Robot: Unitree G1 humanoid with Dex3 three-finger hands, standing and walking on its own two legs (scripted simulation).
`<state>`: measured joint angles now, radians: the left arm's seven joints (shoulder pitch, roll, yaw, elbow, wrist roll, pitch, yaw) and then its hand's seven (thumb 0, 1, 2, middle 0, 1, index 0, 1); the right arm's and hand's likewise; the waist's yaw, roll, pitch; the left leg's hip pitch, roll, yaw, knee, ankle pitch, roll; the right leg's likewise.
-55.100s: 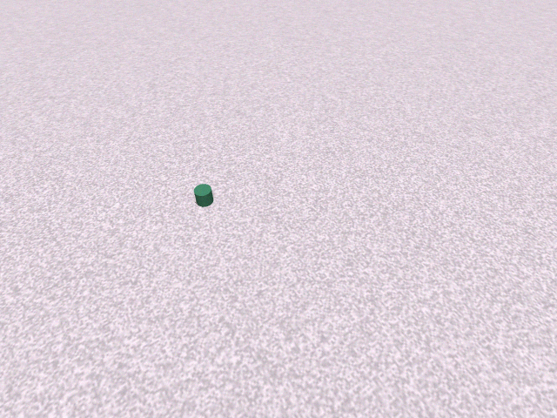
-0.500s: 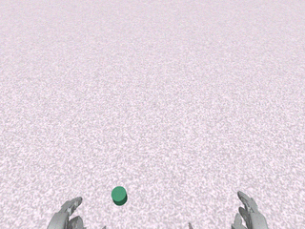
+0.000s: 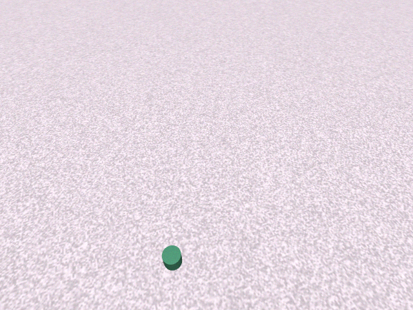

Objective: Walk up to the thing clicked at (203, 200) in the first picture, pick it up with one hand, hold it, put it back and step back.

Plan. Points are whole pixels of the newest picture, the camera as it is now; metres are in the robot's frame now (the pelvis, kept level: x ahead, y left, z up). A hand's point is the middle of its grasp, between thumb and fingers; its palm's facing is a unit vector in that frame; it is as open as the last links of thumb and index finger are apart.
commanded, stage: stand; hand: left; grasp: from above
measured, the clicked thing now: (172, 257) +0.48 +0.19 -0.71
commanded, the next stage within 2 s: none
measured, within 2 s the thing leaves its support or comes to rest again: neither
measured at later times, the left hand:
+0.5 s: hand out of the picture +0.04 +0.24 -0.13, palm faces +0.04 -0.94 -0.34, open 7.4 cm
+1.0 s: hand out of the picture +0.05 +0.23 -0.13, palm faces +0.03 -0.94 -0.34, open 7.4 cm
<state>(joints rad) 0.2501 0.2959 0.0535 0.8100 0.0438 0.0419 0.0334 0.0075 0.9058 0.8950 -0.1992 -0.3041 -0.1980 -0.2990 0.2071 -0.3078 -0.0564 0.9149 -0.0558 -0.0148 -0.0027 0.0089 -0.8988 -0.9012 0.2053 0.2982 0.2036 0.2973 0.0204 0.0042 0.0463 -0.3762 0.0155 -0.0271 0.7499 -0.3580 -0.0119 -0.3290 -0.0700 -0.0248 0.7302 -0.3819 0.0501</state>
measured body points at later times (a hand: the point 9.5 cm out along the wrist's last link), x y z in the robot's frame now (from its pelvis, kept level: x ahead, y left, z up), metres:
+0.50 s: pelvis -0.01 -0.01 +0.03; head -0.02 -0.01 +0.48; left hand +0.03 +0.28 -0.11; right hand +0.06 -0.29 -0.11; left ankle +0.03 +0.13 -0.71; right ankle +0.00 -0.15 -0.71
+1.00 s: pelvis +0.00 -0.01 +0.03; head +0.01 -0.02 +0.48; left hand +0.05 +0.28 -0.11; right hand +0.06 -0.30 -0.11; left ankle +0.03 +0.13 -0.71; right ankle +0.00 -0.15 -0.71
